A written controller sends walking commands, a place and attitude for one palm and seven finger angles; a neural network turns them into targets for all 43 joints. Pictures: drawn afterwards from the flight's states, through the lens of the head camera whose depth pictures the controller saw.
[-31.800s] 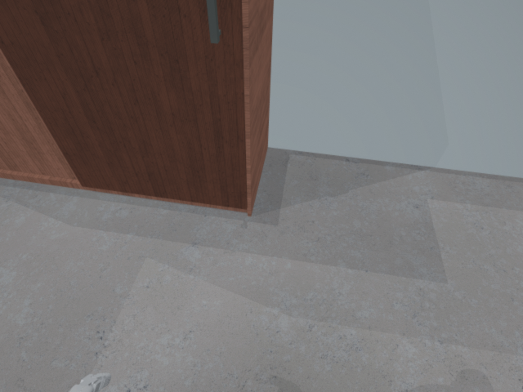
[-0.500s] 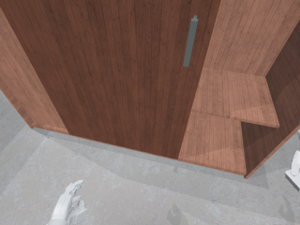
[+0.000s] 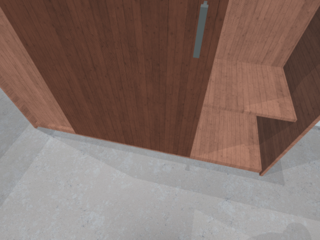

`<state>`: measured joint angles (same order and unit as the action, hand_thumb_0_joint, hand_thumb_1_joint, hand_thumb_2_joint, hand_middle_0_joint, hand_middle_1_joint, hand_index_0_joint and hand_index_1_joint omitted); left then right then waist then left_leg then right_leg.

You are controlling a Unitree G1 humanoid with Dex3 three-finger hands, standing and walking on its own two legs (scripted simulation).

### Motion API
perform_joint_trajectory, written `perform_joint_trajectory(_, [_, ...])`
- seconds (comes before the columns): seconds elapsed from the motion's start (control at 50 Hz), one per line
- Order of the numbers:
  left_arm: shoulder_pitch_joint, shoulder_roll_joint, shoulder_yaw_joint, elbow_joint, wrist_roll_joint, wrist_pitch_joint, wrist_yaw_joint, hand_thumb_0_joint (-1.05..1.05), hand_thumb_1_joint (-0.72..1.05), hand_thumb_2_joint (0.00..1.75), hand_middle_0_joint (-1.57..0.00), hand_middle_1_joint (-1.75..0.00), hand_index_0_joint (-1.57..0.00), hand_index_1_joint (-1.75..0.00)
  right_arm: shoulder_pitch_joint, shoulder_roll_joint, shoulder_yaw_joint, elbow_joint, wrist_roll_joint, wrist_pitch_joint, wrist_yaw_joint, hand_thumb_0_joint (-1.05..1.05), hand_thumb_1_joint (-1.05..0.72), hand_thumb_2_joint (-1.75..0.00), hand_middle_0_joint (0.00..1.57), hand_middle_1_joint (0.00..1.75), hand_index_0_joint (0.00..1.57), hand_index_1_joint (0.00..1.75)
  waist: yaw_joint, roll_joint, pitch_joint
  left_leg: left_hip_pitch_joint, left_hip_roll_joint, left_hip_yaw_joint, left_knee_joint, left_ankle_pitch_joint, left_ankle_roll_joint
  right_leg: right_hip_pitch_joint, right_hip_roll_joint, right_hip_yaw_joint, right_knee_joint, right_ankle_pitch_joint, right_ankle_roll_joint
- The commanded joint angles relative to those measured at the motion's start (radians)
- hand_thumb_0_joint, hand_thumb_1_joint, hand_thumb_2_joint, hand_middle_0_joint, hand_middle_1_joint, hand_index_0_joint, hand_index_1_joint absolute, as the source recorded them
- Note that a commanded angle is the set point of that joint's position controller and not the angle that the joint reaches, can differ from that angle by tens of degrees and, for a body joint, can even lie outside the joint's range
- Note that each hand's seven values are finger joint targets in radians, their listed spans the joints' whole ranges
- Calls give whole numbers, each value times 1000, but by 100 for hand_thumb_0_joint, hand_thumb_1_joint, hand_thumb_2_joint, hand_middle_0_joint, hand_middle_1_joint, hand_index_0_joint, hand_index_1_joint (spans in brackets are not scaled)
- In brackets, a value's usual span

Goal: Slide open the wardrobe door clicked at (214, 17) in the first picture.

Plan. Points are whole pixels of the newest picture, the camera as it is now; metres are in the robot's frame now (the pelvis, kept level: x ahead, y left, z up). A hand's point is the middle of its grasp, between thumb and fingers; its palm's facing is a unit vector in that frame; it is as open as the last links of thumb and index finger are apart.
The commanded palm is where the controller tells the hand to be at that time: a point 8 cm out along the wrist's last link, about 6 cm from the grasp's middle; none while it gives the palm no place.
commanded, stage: let the arm hang, fingers relaxed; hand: right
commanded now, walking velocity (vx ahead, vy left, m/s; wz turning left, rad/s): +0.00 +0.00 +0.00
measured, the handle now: (200, 30) +0.70 -0.09 +0.17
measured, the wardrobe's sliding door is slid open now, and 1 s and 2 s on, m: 0.48 0.48 0.48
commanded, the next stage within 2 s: look to check the result in 0.56 s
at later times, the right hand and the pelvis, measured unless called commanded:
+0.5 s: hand out of the picture +0.01 -0.19 -0.18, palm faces -0.02 +0.98 -0.18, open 7.3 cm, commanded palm none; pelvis +0.00 -0.02 +0.00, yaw +1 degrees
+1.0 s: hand out of the picture +0.03 -0.24 -0.17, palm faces -0.03 +0.97 -0.26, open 7.3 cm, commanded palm none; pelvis +0.01 -0.03 +0.00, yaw +1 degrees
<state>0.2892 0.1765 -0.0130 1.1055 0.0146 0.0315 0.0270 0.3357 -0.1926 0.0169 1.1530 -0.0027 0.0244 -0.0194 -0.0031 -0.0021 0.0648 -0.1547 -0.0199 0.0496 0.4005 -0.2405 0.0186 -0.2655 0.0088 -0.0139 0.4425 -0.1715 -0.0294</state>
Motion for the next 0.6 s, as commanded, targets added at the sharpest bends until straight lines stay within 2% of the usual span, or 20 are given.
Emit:
perform_joint_trajectory(0.0, [28, 112, 26, -28, 0, -29, 12, 0, 90, 90, -20, -30, -20, -30, 1, -94, -15, -33, -5, -36, -9, 0, -90, -90, 20, 30, 20, 30, 15, 15, -45, -47, 122, -116, -107, -18, 22, 60, -109, 97, -90, 4, -10])
perform_joint_trajectory(0.06, [41, 100, 26, -14, 2, -27, 12, 0, 90, 90, -20, -30, -20, -30, 10, -79, -15, -21, -6, -34, -12, 0, -90, -90, 20, 30, 20, 30, 15, 35, -1, -78, 117, -115, -108, -58, 20, 44, -107, 102, -111, -46, -13])
perform_joint_trajectory(0.26, [41, 73, 27, 2, 6, -31, 8, 0, 90, 90, -20, -30, -20, -30, 14, -62, -20, -28, -11, -32, -17, 0, -90, -90, 20, 30, 20, 30, 9, 17, 35, -92, 112, -113, -87, -57, 14, 11, -104, 108, -144, -84, -18])
perform_joint_trajectory(0.3, [43, 69, 28, 1, 5, -35, 7, 0, 90, 90, -20, -30, -20, -30, 9, -66, -22, -32, -12, -35, -18, 0, -90, -90, 20, 30, 20, 30, 10, 19, 14, -73, 116, -113, -86, -33, 13, 20, -104, 102, -137, -48, -17])
perform_joint_trajectory(0.4, [26, 76, 28, -1, 6, -38, 7, 0, 90, 90, -20, -30, -20, -30, 1, -67, -25, -39, -12, -34, -16, 0, -90, -90, 20, 30, 20, 30, 6, -26, 23, -68, 113, -107, -80, -27, 11, 8, -108, 114, -155, -73, -18])
perform_joint_trajectory(0.58, [5, 130, 40, -18, 2, -46, 8, 0, 90, 90, -20, -30, -20, -30, -24, -102, -33, -48, -14, -40, -12, 0, -90, -90, 20, 30, 20, 30, 8, -17, -32, -40, 112, -99, -74, 11, 9, 60, -122, 129, -163, -26, -25])
